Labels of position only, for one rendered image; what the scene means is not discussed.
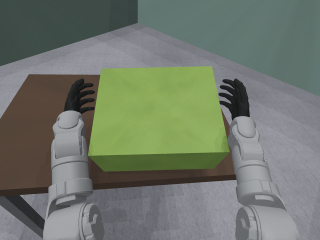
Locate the right robot hand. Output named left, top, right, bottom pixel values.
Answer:
left=218, top=78, right=250, bottom=121

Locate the right robot forearm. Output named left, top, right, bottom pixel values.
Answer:
left=227, top=116, right=299, bottom=240

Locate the carton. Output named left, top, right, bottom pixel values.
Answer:
left=88, top=66, right=230, bottom=172

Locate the left robot forearm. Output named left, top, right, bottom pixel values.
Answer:
left=43, top=110, right=93, bottom=240

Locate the robot left upper arm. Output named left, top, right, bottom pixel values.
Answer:
left=44, top=202, right=105, bottom=240

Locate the robot right upper arm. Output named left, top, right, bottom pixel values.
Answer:
left=235, top=204, right=298, bottom=240

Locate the table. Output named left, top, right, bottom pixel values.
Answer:
left=0, top=74, right=237, bottom=238

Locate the left robot hand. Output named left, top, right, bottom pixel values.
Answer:
left=63, top=78, right=95, bottom=114

